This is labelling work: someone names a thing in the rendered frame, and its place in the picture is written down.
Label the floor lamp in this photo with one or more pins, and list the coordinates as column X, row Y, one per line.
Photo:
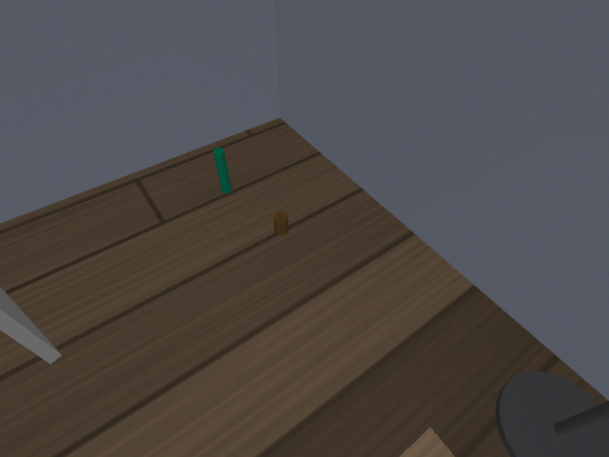
column 540, row 414

